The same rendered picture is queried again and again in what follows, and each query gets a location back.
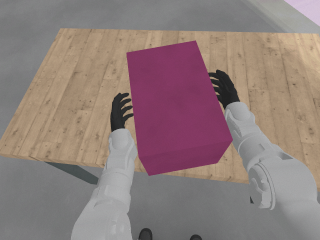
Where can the left robot upper arm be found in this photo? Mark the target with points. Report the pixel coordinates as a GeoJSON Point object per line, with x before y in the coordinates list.
{"type": "Point", "coordinates": [107, 224]}

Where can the robot left hand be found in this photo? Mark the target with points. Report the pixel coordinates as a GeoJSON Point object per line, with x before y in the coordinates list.
{"type": "Point", "coordinates": [117, 120]}

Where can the left robot foot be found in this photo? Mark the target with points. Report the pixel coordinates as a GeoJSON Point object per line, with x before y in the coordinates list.
{"type": "Point", "coordinates": [145, 234]}

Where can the carton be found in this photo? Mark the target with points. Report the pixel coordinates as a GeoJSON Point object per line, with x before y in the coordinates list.
{"type": "Point", "coordinates": [179, 123]}

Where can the robot right hand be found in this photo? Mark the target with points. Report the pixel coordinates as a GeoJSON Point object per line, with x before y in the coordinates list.
{"type": "Point", "coordinates": [226, 90]}

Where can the right robot upper arm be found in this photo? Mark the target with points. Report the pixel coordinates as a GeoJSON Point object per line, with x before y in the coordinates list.
{"type": "Point", "coordinates": [287, 190]}

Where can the right robot forearm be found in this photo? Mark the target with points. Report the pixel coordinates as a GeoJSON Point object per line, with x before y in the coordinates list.
{"type": "Point", "coordinates": [249, 141]}

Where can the table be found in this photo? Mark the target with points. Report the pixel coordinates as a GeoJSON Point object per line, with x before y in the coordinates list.
{"type": "Point", "coordinates": [64, 118]}

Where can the left robot forearm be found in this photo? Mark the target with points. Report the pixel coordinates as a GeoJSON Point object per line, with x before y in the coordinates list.
{"type": "Point", "coordinates": [116, 180]}

